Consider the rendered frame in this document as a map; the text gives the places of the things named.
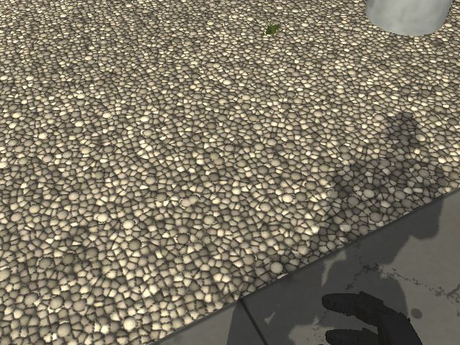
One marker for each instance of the robot right hand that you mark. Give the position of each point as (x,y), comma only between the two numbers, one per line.
(393,328)

